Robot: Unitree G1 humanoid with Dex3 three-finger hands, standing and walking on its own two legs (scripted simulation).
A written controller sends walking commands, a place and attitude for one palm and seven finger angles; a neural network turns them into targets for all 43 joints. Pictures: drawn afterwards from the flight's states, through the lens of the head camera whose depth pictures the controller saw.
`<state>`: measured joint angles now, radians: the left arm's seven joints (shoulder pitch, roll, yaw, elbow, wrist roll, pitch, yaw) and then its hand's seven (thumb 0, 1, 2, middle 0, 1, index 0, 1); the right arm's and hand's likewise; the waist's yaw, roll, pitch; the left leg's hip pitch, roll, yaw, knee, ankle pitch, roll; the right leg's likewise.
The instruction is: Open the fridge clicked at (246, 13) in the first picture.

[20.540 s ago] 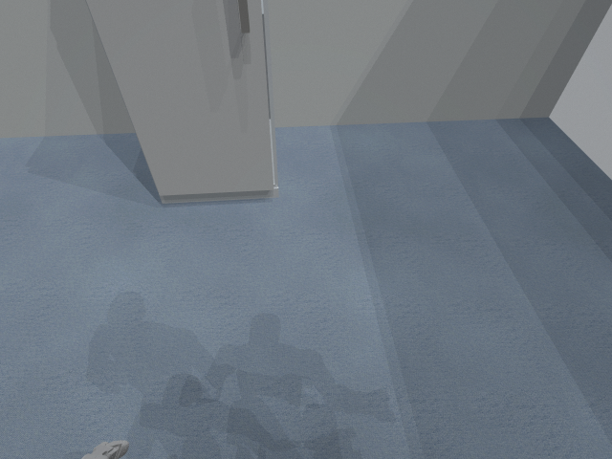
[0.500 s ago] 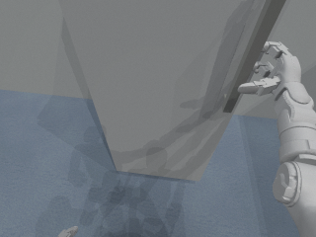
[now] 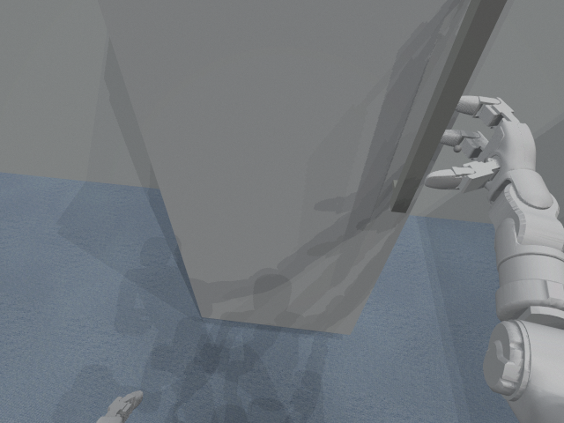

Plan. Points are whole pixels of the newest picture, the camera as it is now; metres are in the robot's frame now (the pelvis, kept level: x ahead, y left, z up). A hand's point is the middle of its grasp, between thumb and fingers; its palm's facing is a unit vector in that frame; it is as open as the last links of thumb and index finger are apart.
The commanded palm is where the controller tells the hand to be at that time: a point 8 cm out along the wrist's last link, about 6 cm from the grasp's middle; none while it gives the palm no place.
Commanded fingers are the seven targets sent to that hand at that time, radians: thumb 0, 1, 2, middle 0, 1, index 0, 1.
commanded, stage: move the hooked fingers beside the handle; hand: right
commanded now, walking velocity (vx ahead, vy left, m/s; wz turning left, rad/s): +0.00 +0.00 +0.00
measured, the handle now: (431, 114) +0.50 -0.15 +0.21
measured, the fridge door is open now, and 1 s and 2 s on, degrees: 0 0 0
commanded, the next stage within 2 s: feel for the door with the fingertips in 1.84 s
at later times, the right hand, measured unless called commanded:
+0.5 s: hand (466, 150) +0.45 -0.20 +0.19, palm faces +0.04 +1.00 +0.00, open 14.0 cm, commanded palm +0.42 -0.24 +0.20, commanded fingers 0.00 0.50 -0.30 0.30 1.20 0.30 1.20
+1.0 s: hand (482, 154) +0.44 -0.21 +0.20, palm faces +0.04 +1.00 +0.00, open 14.0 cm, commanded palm +0.41 -0.26 +0.20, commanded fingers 0.00 0.50 -0.30 0.30 1.20 0.30 1.20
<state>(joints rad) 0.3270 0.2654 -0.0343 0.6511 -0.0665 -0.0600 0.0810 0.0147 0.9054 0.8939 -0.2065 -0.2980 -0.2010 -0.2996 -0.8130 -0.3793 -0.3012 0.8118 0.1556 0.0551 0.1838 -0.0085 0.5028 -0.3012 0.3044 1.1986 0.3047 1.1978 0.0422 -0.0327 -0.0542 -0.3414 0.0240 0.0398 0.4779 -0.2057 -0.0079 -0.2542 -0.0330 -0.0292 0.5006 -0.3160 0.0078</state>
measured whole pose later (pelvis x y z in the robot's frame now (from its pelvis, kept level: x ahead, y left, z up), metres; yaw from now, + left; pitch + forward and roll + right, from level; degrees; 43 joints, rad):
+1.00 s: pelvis +0.00 +0.00 +0.00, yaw +0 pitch +4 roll +1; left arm 0.33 0.28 -0.04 0.65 -0.07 -0.07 0.10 0.01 0.91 0.89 -0.21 -0.30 -0.20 -0.30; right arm -0.81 -0.44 -0.32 0.84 0.17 0.05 0.25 -0.01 0.50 -0.30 0.30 1.20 0.30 1.20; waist 0.04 -0.03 -0.05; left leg -0.34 0.03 0.04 0.47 -0.20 -0.01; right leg -0.26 -0.03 -0.02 0.50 -0.31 0.00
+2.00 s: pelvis -0.01 +0.00 +0.00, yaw -1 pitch +3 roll +0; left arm 0.29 0.27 -0.05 0.64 -0.07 -0.06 0.10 0.01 0.90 0.89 -0.21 -0.30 -0.20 -0.30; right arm -0.82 -0.43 -0.29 0.84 0.17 0.07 0.24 -0.01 0.50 -0.30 0.30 1.20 0.30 1.20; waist 0.04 -0.03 -0.05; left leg -0.34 0.03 0.05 0.48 -0.19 -0.01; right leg -0.26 -0.03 -0.01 0.51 -0.30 0.01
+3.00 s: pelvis -0.01 +0.00 +0.00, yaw -1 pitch +6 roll +1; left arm 0.37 0.28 -0.03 0.69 -0.05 -0.07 0.08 0.01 0.91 0.89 -0.21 -0.30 -0.20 -0.30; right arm -0.95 -0.42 -0.29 1.00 0.15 -0.02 0.21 -0.01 0.50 -0.30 0.35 1.24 0.36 1.24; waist 0.06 -0.03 -0.05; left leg -0.39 0.03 0.05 0.50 -0.21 -0.01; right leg -0.32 -0.03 -0.01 0.54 -0.32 0.00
